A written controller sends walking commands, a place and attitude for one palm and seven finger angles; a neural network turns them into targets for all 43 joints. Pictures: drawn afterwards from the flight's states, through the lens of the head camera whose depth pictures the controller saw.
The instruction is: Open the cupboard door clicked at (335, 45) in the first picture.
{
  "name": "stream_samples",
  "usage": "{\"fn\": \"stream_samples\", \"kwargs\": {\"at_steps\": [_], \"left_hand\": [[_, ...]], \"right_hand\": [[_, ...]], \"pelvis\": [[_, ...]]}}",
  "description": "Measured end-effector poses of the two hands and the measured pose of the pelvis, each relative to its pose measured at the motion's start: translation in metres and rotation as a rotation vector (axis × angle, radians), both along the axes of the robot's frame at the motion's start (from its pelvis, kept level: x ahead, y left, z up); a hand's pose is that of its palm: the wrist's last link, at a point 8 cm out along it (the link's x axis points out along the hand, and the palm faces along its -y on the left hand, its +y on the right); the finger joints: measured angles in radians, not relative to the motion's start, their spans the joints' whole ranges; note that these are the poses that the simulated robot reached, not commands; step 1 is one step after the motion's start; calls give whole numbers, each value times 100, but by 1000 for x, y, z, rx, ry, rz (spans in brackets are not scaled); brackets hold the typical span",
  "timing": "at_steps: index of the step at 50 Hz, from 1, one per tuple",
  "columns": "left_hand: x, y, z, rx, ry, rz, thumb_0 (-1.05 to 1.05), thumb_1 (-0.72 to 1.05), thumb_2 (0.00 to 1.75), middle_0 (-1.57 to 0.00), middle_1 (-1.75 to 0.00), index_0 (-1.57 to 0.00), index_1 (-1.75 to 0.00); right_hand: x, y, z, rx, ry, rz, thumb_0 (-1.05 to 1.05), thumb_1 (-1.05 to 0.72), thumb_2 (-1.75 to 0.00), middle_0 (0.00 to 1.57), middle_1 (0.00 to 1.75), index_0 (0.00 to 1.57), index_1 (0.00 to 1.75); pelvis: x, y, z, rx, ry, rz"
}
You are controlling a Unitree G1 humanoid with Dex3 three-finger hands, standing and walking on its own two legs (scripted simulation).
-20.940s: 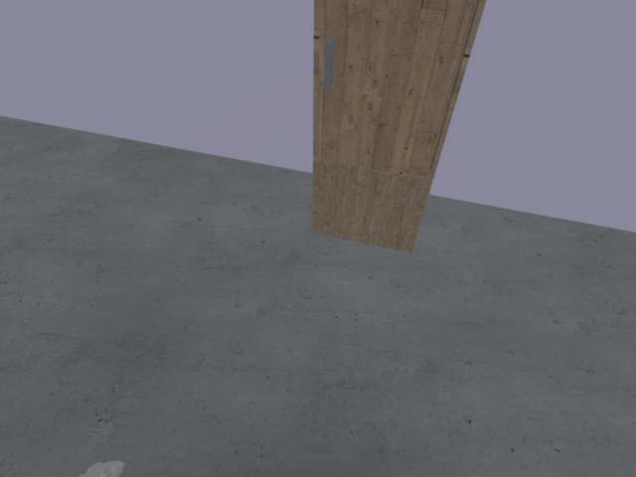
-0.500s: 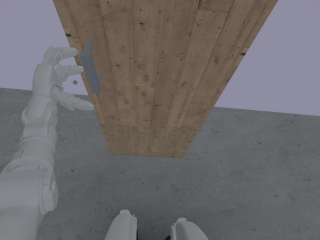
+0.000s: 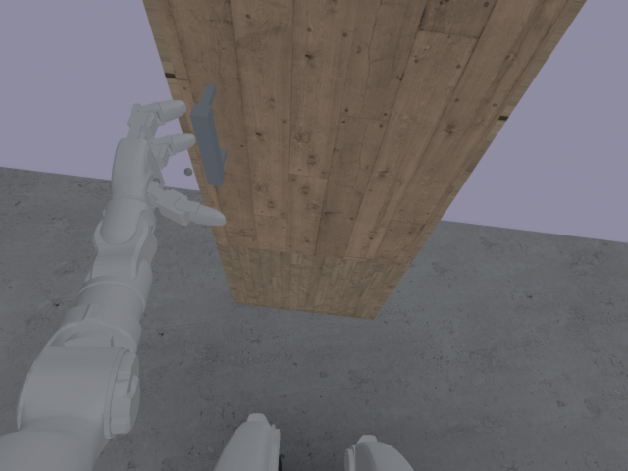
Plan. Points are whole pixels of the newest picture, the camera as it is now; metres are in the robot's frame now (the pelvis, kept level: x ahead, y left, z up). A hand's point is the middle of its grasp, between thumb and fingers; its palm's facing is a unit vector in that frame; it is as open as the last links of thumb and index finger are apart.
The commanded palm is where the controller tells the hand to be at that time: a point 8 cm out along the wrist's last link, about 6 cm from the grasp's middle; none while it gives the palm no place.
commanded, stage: slide the fingers in behind the handle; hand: left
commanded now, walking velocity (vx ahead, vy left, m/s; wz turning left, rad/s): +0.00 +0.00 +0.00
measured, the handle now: (213, 137) +0.52 +0.15 +0.08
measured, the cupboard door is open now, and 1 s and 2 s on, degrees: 0 0 0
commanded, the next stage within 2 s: move the hooked fingers beside the handle in 0.28 s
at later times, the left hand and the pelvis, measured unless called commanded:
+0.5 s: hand (194, 174) +0.46 +0.17 +0.07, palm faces +0.05 -1.00 -0.01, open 15.6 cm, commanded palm +0.45 +0.16 +0.07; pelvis -0.01 +0.00 +0.00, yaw +0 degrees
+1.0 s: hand (189, 173) +0.46 +0.17 +0.07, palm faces +0.01 -1.00 -0.01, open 15.4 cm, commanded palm +0.45 +0.19 +0.07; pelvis -0.01 -0.01 +0.00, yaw -1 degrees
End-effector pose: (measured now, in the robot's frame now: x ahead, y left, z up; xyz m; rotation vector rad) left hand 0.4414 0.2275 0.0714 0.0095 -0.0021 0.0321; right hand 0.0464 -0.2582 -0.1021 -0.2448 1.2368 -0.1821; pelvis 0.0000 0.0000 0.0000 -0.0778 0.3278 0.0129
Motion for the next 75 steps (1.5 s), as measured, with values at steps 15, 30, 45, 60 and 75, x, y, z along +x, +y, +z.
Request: {"fn": "stream_samples", "kwargs": {"at_steps": [15, 30, 45, 60, 75], "left_hand": [[-3, -7, -2, -14, -14, 7, -2, -50, 30, -26, -119, 0, -108], [-3, -6, 0, 7, -6, 5, -2, -50, 30, -30, -120, 0, -110], [-1, -2, 1, 9, 1, -19, -2, -50, 30, -30, -120, -1, -113], [2, 6, 2, 8, 5, -46, -2, -50, 30, -30, -120, -8, -114], [10, 3, 3, 6, 2, -100, -2, -50, 30, -30, -120, -28, -120]], "right_hand": [[1, 4, -2, -4, -12, 17, 1, -90, -90, 20, 30, 20, 30], [-19, -5, -4, -15, 16, 4, 1, -90, -90, 20, 30, 20, 30], [-29, -18, -2, -33, 25, -30, 1, -90, -90, 20, 30, 20, 30], [-21, -19, 1, -30, 7, -63, 1, -90, -90, 20, 30, 20, 30], [-17, -17, 7, -39, -23, -101, 1, -90, -90, 20, 30, 20, 30]], "pelvis": [[-5, 4, -3, 0, -3, 3], [-12, -3, -5, 4, -2, 4], [-13, -11, -4, 10, 4, -10], [-5, -14, -1, 14, 2, -31], [0, -11, 1, 20, 0, -58]]}}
